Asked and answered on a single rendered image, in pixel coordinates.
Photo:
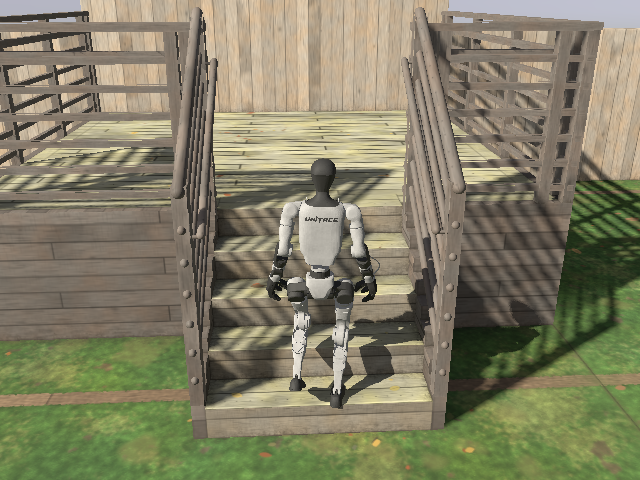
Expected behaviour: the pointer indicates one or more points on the stairs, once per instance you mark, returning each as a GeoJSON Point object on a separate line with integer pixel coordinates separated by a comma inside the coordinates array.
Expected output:
{"type": "Point", "coordinates": [250, 353]}

